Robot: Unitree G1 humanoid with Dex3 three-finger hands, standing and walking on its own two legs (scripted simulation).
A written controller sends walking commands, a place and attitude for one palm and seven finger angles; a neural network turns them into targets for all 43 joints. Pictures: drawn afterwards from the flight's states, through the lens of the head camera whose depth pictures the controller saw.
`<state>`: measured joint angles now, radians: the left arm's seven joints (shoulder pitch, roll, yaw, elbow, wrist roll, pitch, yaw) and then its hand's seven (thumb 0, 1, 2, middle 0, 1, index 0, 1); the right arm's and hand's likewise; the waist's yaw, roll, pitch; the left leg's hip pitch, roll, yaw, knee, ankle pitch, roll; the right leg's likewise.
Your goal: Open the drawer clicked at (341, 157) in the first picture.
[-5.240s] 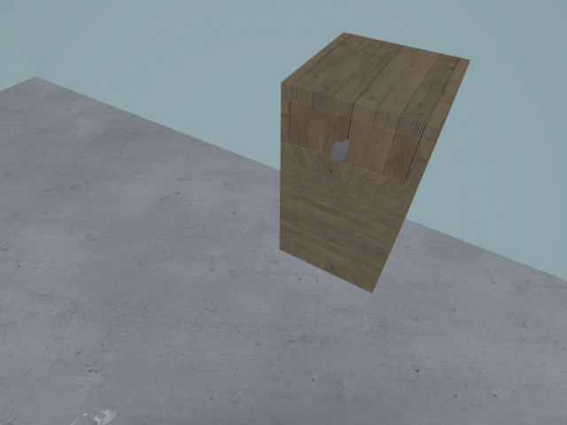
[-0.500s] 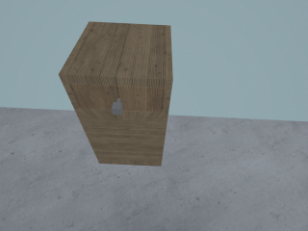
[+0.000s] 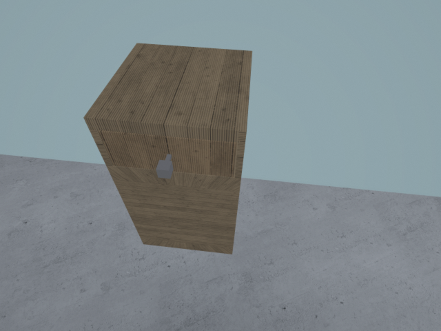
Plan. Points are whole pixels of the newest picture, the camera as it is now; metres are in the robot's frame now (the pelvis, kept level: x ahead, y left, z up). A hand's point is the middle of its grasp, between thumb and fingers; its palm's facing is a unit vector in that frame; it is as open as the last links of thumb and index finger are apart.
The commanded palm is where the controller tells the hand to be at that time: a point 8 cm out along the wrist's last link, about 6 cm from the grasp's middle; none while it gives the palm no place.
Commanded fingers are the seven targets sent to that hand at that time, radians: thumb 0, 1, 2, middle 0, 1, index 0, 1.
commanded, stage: come to a stop and stand still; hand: left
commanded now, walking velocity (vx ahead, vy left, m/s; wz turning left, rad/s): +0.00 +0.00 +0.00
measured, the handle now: (166, 164) +0.56 +0.19 -0.11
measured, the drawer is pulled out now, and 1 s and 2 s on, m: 0.00 0.00 0.00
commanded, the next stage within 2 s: look again from close up in 0.30 s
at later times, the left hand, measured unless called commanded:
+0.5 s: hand out of the picture +0.00 +0.17 -0.17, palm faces -0.01 -0.98 -0.20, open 7.4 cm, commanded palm none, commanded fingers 0.00 0.90 0.90 -0.20 -0.30 -0.20 -0.30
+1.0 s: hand out of the picture +0.00 +0.22 -0.18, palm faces -0.02 -0.98 -0.19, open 7.4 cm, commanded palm +0.10 +0.27 -0.07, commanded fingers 0.00 0.88 0.89 -0.20 -0.31 -0.20 -0.31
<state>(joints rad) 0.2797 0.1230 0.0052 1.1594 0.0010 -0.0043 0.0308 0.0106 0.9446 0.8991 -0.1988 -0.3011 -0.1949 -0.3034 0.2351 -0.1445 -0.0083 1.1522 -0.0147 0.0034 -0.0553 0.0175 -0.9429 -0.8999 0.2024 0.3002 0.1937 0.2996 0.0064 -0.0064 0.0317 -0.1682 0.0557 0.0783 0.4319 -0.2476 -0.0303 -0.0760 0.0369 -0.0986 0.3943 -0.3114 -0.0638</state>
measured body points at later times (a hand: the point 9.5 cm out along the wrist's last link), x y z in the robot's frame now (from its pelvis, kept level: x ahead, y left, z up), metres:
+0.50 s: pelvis +0.01 +0.01 +0.00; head +0.04 -0.01 +0.45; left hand +0.00 +0.22 -0.16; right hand +0.00 -0.22 -0.17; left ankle -0.02 +0.14 -0.73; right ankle -0.06 -0.07 -0.74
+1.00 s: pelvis +0.00 +0.05 -0.01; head +0.02 +0.05 +0.44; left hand +0.01 +0.27 -0.17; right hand -0.02 -0.16 -0.16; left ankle -0.01 +0.13 -0.74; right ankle -0.06 -0.07 -0.74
